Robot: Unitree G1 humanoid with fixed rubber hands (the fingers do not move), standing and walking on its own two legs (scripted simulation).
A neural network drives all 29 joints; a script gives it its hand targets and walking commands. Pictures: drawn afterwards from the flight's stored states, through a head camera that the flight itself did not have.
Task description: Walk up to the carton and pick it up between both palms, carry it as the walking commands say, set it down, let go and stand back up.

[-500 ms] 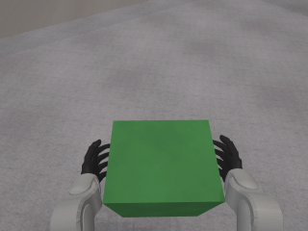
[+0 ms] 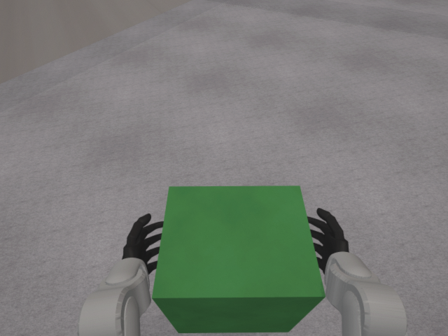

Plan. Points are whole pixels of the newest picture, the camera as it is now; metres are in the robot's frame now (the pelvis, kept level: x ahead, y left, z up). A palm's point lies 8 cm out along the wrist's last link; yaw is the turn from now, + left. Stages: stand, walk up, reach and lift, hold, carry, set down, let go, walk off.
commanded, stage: carry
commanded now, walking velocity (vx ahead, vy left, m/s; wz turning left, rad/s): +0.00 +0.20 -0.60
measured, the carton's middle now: (234, 265) +0.25 +0.00 +0.01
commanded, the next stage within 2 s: none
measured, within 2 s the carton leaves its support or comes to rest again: neither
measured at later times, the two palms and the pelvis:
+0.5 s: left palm (99, 251) +0.24 +0.21 +0.09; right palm (297, 304) +0.15 -0.08 +0.10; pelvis -0.02 +0.13 +0.00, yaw -18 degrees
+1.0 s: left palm (84, 234) +0.27 +0.24 +0.09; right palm out of the picture +0.12 -0.02 +0.10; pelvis +0.00 +0.23 +0.00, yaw -30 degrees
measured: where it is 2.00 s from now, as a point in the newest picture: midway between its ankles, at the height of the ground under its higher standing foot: outside the picture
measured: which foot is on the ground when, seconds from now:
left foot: up 0.00-0.26, down 0.28-0.60, up 0.62-0.94, down 0.96-1.00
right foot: down 0.00-0.28, up 0.30-0.58, down 0.60-0.96, up 0.98-1.00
